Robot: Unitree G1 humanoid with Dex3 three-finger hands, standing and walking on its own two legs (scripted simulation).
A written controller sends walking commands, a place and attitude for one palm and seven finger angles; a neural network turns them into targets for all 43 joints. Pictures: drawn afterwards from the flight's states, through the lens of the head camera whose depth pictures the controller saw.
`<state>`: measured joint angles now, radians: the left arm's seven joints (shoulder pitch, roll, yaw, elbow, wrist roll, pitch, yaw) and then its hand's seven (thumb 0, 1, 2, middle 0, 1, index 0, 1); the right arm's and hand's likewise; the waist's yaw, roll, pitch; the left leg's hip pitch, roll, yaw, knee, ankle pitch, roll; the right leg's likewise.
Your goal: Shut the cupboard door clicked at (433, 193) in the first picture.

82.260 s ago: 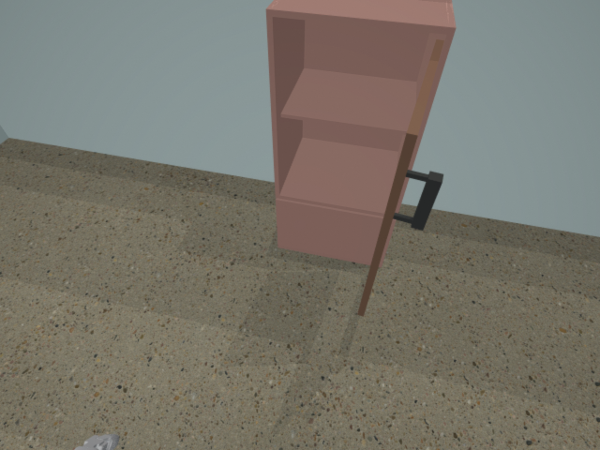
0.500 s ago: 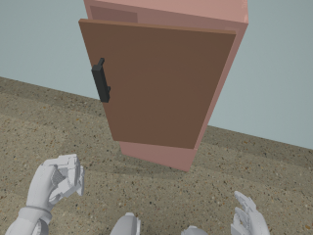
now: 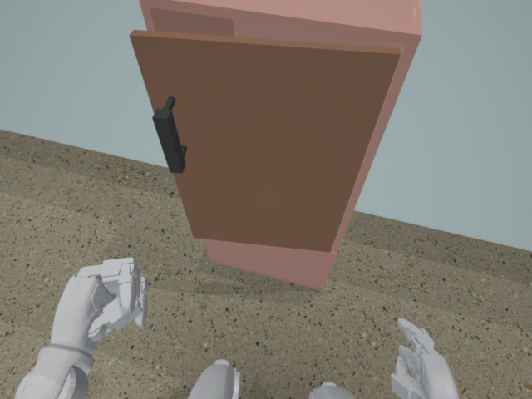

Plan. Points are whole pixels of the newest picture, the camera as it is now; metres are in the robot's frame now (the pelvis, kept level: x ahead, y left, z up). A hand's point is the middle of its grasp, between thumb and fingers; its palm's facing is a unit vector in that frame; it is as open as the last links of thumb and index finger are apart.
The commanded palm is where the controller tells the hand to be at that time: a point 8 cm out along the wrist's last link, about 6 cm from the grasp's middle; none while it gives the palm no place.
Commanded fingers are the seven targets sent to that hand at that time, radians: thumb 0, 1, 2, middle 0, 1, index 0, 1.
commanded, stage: bring the fist close to the handle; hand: left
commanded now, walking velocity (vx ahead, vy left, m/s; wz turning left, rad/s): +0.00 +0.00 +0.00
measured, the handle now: (174, 135) +0.55 +0.21 +0.07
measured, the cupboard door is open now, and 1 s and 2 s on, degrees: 9 9 6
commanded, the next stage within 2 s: push the door shut along its arc in 1.30 s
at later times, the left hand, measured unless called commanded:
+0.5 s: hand (162, 225) +0.35 +0.18 +0.07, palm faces -0.05 -1.00 -0.02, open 3.1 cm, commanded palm +0.33 +0.24 +0.07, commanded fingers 0.00 0.90 0.90 -1.30 -1.50 -1.30 -1.50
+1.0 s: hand (182, 175) +0.44 +0.17 +0.08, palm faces -0.04 -1.00 -0.02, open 3.1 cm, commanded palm +0.41 +0.22 +0.07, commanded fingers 0.00 0.90 0.90 -1.30 -1.50 -1.30 -1.50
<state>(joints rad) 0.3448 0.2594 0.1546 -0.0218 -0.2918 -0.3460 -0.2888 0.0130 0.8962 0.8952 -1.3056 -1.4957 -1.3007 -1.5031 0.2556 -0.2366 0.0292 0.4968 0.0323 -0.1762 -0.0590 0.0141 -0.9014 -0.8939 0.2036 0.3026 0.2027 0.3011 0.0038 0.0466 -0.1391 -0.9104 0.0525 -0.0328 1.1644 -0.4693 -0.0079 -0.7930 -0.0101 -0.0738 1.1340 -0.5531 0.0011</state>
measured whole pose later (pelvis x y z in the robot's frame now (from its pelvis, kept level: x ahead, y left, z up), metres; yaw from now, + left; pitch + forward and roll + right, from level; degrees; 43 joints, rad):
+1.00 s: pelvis +0.00 +0.00 +0.00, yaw -2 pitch +17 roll -2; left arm -0.60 0.35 0.30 0.89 -0.17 -0.40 -0.25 0.01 0.90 0.90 -1.30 -1.50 -1.30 -1.50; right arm 0.32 -0.26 0.01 0.63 0.02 -0.05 -0.02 0.01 -0.90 -0.89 0.20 0.30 0.20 0.30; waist -0.09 0.03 -0.13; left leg -0.99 0.06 0.01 1.13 -0.44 0.00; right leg -0.90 0.00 -0.03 1.12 -0.51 0.01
